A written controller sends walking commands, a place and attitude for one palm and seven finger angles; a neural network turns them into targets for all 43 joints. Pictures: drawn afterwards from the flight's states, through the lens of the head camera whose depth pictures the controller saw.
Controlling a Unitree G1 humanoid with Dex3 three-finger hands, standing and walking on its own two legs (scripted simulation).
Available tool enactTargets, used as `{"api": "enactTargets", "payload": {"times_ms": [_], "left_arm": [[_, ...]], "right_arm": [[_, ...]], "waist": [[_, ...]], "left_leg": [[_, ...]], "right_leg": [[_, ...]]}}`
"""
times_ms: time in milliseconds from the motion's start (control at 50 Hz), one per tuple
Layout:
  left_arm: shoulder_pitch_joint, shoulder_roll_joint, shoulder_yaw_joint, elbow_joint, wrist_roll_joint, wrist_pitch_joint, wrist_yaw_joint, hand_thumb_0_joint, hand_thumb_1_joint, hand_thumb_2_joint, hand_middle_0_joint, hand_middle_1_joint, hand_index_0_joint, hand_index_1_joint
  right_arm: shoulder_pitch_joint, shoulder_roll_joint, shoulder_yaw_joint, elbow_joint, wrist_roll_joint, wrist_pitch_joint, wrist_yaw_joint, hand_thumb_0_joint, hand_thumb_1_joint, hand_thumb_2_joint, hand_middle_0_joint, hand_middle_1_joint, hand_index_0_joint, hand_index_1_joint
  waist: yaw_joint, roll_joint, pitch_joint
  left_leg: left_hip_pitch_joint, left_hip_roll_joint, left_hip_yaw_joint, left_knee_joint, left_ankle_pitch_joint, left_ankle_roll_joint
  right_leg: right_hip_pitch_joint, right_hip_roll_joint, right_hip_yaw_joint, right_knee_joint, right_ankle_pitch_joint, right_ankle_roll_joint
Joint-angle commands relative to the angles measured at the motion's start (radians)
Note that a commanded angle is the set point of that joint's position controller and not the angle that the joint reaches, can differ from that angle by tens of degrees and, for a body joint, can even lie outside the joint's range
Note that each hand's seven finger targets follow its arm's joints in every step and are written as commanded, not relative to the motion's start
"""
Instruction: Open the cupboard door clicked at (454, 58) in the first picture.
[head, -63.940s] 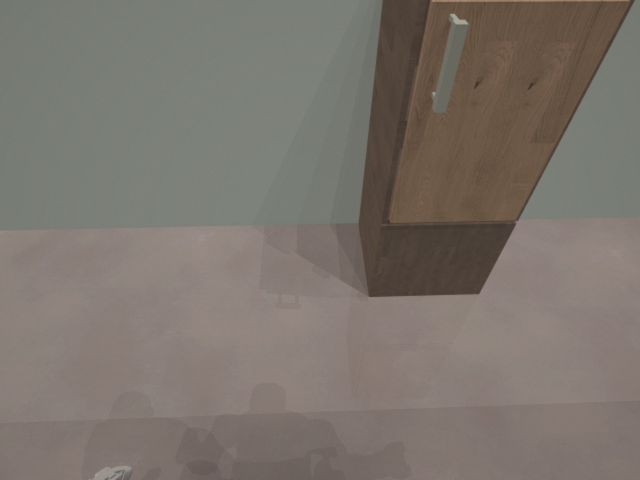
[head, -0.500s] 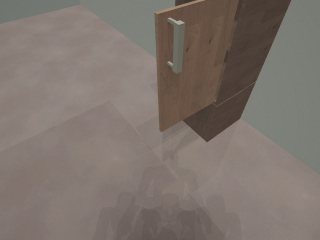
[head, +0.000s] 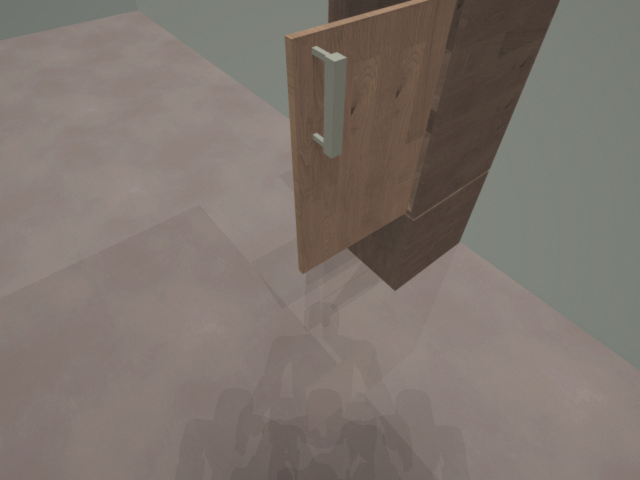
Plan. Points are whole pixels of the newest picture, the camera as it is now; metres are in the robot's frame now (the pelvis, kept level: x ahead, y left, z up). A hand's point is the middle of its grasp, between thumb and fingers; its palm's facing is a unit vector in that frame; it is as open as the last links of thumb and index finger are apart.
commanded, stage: look to check the result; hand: left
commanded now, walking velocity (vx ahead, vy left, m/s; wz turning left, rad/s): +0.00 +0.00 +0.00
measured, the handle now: (325, 104) +0.67 +0.02 +0.14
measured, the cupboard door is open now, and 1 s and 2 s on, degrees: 88 88 88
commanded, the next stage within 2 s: stand and wait in 0.48 s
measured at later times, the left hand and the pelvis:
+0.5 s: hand out of the picture +0.01 +0.18 -0.17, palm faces +0.03 -0.98 -0.22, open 7.4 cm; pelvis +0.01 +0.00 +0.00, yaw +0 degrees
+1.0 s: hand out of the picture +0.03 +0.20 -0.17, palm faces +0.01 -0.97 -0.25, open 7.4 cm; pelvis +0.01 +0.00 +0.00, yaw +0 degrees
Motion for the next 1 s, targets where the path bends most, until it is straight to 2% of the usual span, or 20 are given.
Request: {"api": "enactTargets", "payload": {"times_ms": [0,40,120,140,220,320,340,420,540,580,640,720,780,840,980], "left_arm": [[0.075,0.134,0.03,-0.015,0.003,-0.011,0.014,0.0,0.9,0.9,-0.2,-0.3,-0.2,-0.3],[0.079,0.141,0.032,-0.018,0.003,-0.013,0.015,0.0,0.9,0.9,-0.2,-0.3,-0.2,-0.3],[0.074,0.132,0.029,-0.014,0.001,-0.009,0.016,0.0,0.9,0.9,-0.2,-0.3,-0.2,-0.3],[0.082,0.139,0.031,-0.014,0.002,-0.01,0.015,0.0,0.9,0.9,-0.2,-0.3,-0.2,-0.3],[0.085,0.132,0.028,-0.009,0.002,-0.01,0.015,0.0,0.9,0.9,-0.2,-0.3,-0.2,-0.3],[0.092,0.138,0.028,-0.009,0.003,-0.013,0.016,0.0,0.9,0.9,-0.2,-0.3,-0.2,-0.3],[0.092,0.144,0.029,-0.01,0.003,-0.014,0.016,0.0,0.9,0.9,-0.2,-0.3,-0.2,-0.3],[0.089,0.141,0.029,-0.007,0.004,-0.014,0.015,0.0,0.9,0.9,-0.2,-0.3,-0.2,-0.3],[0.089,0.153,0.031,-0.01,0.006,-0.017,0.014,0.0,0.9,0.9,-0.2,-0.3,-0.2,-0.3],[0.079,0.154,0.028,-0.009,0.005,-0.015,0.013,0.0,0.9,0.9,-0.2,-0.3,-0.2,-0.3],[0.08,0.163,0.032,-0.013,0.006,-0.018,0.012,0.0,0.9,0.9,-0.2,-0.3,-0.2,-0.3],[0.064,0.168,0.032,-0.016,0.005,-0.017,0.011,0.0,0.9,0.9,-0.2,-0.3,-0.2,-0.3],[0.057,0.174,0.031,-0.016,0.005,-0.016,0.01,0.0,0.9,0.9,-0.2,-0.3,-0.2,-0.3],[0.058,0.185,0.035,-0.021,0.005,-0.019,0.009,0.0,0.9,0.9,-0.2,-0.3,-0.2,-0.3],[0.039,0.195,0.035,-0.023,0.004,-0.018,0.009,0.0,0.9,0.9,-0.2,-0.3,-0.2,-0.3]], "right_arm": [[0.024,-0.102,-0.017,-0.032,-0.003,-0.011,-0.012,0.0,-0.9,-0.9,0.2,0.3,0.2,0.3],[0.024,-0.109,-0.02,-0.035,0.0,-0.011,-0.013,0.0,-0.9,-0.9,0.2,0.3,0.2,0.3],[0.028,-0.103,-0.018,-0.027,-0.001,-0.009,-0.014,0.0,-0.9,-0.9,0.2,0.3,0.2,0.3],[0.021,-0.111,-0.019,-0.03,0.002,-0.009,-0.015,0.0,-0.9,-0.9,0.2,0.3,0.2,0.3],[0.025,-0.108,-0.02,-0.025,0.0,-0.007,-0.015,0.0,-0.9,-0.9,0.2,0.3,0.2,0.3],[0.015,-0.114,-0.022,-0.028,0.001,-0.01,-0.016,0.0,-0.9,-0.9,0.2,0.3,0.2,0.3],[0.01,-0.12,-0.022,-0.031,0.004,-0.009,-0.016,0.0,-0.9,-0.9,0.2,0.3,0.2,0.3],[0.003,-0.122,-0.023,-0.029,0.001,-0.011,-0.016,0.0,-0.9,-0.9,0.2,0.3,0.2,0.3],[-0.012,-0.135,-0.025,-0.037,0.004,-0.012,-0.016,0.0,-0.9,-0.9,0.2,0.3,0.2,0.3],[-0.016,-0.133,-0.024,-0.034,0.001,-0.011,-0.015,0.0,-0.9,-0.9,0.2,0.3,0.2,0.3],[-0.019,-0.145,-0.025,-0.04,0.003,-0.012,-0.015,0.0,-0.9,-0.9,0.2,0.3,0.2,0.3],[-0.025,-0.148,-0.025,-0.037,0.001,-0.014,-0.014,0.0,-0.9,-0.9,0.2,0.3,0.2,0.3],[-0.03,-0.153,-0.024,-0.039,0.001,-0.013,-0.013,0.0,-0.9,-0.9,0.2,0.3,0.2,0.3],[-0.033,-0.164,-0.025,-0.043,0.003,-0.015,-0.013,0.0,-0.9,-0.9,0.2,0.3,0.2,0.3],[-0.037,-0.173,-0.027,-0.038,0.001,-0.016,-0.012,0.0,-0.9,-0.9,0.2,0.3,0.2,0.3]], "waist": [[0.016,-0.01,0.001],[0.018,-0.016,-0.013],[0.013,0.0,0.003],[0.018,-0.021,0.003],[0.014,-0.028,0.015],[0.012,-0.015,-0.009],[0.014,-0.034,-0.002],[0.013,-0.01,0.001],[0.015,-0.021,0.008],[0.014,-0.005,0.024],[0.017,-0.021,0.007],[0.015,-0.005,0.004],[0.016,-0.007,0.024],[0.02,-0.023,0.0],[0.016,-0.013,-0.014]], "left_leg": [[0.032,0.086,-0.055,-0.041,0.143,0.029],[0.046,0.089,-0.049,-0.033,0.161,0.03],[0.047,0.091,-0.052,-0.042,0.149,0.03],[0.056,0.092,-0.053,-0.039,0.152,0.033],[0.057,0.092,-0.05,-0.043,0.136,0.032],[0.08,0.095,-0.05,-0.042,0.157,0.036],[0.077,0.095,-0.051,-0.041,0.155,0.037],[0.079,0.096,-0.049,-0.046,0.158,0.036],[0.081,0.097,-0.05,-0.046,0.155,0.036],[0.072,0.095,-0.051,-0.056,0.136,0.033],[0.079,0.097,-0.05,-0.052,0.144,0.035],[0.079,0.097,-0.055,-0.061,0.148,0.033],[0.07,0.097,-0.056,-0.065,0.135,0.032],[0.083,0.099,-0.055,-0.064,0.144,0.034],[0.089,0.102,-0.056,-0.066,0.16,0.032]], "right_leg": [[-0.045,-0.123,0.083,-0.102,0.15,-0.023],[-0.036,-0.121,0.08,-0.101,0.183,-0.023],[-0.044,-0.119,0.081,-0.102,0.159,-0.022],[-0.048,-0.117,0.077,-0.106,0.16,-0.022],[-0.057,-0.116,0.082,-0.111,0.143,-0.021],[-0.046,-0.118,0.086,-0.108,0.173,-0.02],[-0.051,-0.115,0.08,-0.11,0.17,-0.02],[-0.048,-0.118,0.089,-0.111,0.182,-0.019],[-0.052,-0.116,0.088,-0.122,0.186,-0.019],[-0.055,-0.12,0.089,-0.126,0.159,-0.019],[-0.045,-0.119,0.089,-0.131,0.17,-0.019],[-0.038,-0.119,0.094,-0.127,0.172,-0.019],[-0.045,-0.12,0.093,-0.134,0.154,-0.021],[-0.036,-0.12,0.09,-0.136,0.163,-0.021],[-0.022,-0.122,0.093,-0.131,0.182,-0.02]]}}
